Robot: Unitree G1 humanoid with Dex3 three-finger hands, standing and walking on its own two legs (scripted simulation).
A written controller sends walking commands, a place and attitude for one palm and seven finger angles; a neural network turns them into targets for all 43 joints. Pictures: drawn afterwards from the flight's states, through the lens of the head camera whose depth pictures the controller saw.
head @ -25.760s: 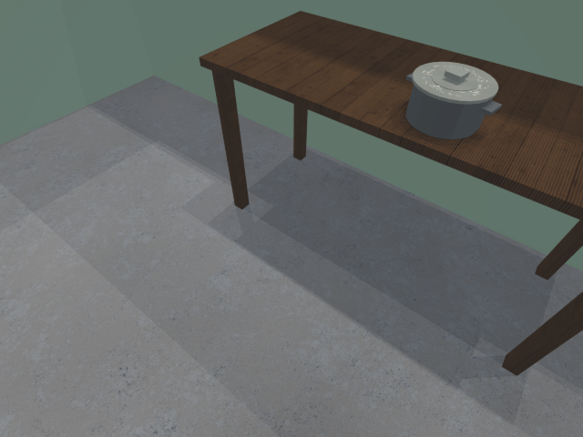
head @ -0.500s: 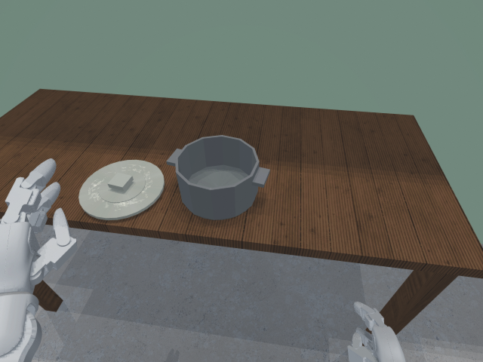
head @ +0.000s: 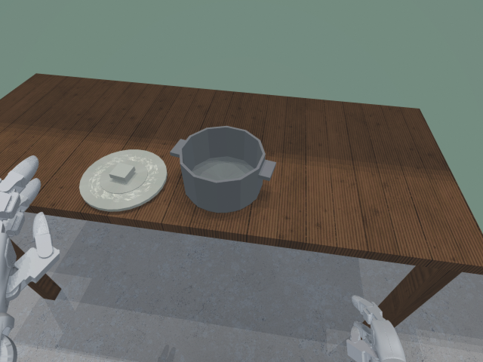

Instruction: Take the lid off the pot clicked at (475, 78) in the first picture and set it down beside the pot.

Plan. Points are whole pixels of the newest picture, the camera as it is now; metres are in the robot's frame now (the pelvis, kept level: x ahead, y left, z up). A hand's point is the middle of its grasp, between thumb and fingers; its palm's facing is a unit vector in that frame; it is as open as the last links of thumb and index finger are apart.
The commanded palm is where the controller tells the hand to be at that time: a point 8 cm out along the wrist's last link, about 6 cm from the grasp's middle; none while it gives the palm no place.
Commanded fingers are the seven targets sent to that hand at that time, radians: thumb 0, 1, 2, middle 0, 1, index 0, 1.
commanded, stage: step back with the hand held close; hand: left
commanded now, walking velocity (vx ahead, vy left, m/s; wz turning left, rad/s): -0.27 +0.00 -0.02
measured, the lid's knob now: (122, 172) +0.51 +0.34 -0.02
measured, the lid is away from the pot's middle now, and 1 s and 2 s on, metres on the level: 0.24 0.24 0.24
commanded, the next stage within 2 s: stop stepping back and stand still in 1.34 s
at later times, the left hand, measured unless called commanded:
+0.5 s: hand (22, 311) +0.13 +0.25 +0.16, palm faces +0.33 -0.84 -0.43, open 7.4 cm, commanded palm +0.07 +0.30 +0.18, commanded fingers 0.00 0.90 0.90 -0.20 -0.30 -0.20 -0.30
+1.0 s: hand out of the picture +0.08 +0.26 +0.16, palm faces +0.26 -0.85 -0.45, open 7.4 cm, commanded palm +0.02 +0.31 +0.18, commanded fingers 0.00 0.90 0.90 -0.20 -0.30 -0.20 -0.30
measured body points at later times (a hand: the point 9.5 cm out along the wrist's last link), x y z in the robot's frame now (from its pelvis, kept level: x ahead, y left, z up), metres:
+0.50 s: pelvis -0.06 +0.02 -0.02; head -0.04 +0.04 +0.43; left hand +0.11 +0.30 +0.18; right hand +0.12 -0.22 -0.09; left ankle +0.01 +0.11 -0.74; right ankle -0.02 -0.13 -0.74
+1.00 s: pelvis -0.11 +0.03 -0.02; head -0.09 +0.06 +0.43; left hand +0.06 +0.30 +0.18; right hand +0.07 -0.21 -0.07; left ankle +0.01 +0.11 -0.74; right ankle -0.10 -0.12 -0.74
